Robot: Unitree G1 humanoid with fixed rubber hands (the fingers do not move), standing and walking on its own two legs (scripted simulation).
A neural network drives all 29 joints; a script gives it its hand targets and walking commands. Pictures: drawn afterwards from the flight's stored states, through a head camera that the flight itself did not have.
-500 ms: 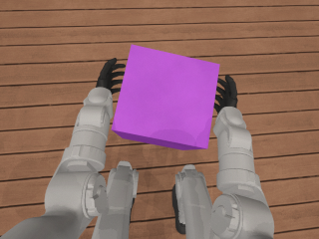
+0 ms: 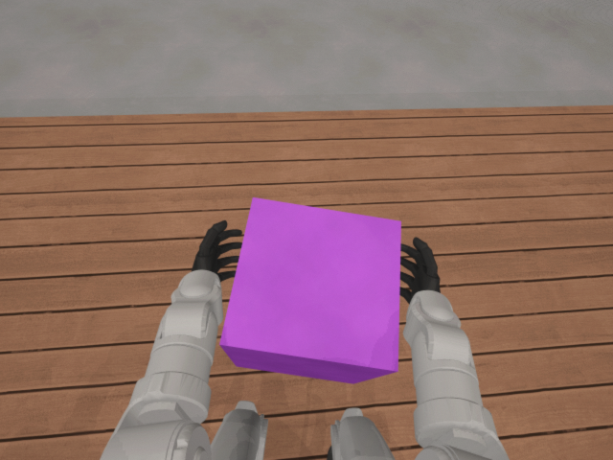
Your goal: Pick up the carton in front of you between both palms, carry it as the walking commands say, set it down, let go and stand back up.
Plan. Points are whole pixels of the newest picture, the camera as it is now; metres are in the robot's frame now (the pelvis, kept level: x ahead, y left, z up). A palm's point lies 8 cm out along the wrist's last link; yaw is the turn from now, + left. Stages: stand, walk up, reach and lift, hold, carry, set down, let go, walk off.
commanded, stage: reach and lift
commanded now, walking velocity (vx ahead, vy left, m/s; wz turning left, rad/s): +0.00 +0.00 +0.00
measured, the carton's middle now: (309, 302) +0.37 +0.00 -0.11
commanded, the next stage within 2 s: hold in 1.54 s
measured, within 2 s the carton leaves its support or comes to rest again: neither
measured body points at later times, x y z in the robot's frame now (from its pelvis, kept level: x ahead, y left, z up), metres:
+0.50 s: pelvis +0.04 -0.01 +0.10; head +0.02 +0.00 +0.55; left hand +0.34 +0.15 +0.11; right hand +0.35 -0.16 +0.11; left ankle +0.05 +0.12 -0.63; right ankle +0.04 -0.13 -0.63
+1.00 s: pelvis +0.02 -0.01 +0.11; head +0.00 +0.00 +0.56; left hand +0.34 +0.15 +0.13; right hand +0.34 -0.15 +0.13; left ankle +0.05 +0.12 -0.63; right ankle +0.04 -0.13 -0.63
